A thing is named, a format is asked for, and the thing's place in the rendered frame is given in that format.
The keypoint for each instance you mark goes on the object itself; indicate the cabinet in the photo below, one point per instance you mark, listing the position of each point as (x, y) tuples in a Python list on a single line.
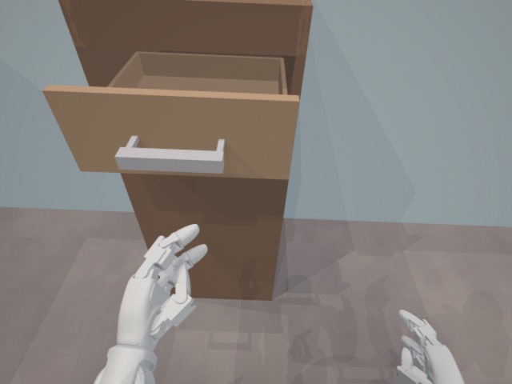
[(239, 219)]

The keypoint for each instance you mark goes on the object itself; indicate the robot left forearm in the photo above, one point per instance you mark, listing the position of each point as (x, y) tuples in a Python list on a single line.
[(128, 364)]

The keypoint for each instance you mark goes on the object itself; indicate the robot right hand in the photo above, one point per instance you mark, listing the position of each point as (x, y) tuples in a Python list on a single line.
[(435, 363)]

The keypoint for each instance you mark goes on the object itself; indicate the robot left hand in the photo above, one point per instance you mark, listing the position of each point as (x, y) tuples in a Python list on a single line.
[(138, 321)]

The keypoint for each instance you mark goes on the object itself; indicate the handle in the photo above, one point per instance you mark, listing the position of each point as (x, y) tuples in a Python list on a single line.
[(196, 161)]

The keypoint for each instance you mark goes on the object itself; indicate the drawer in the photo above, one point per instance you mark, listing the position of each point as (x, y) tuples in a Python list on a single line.
[(184, 102)]

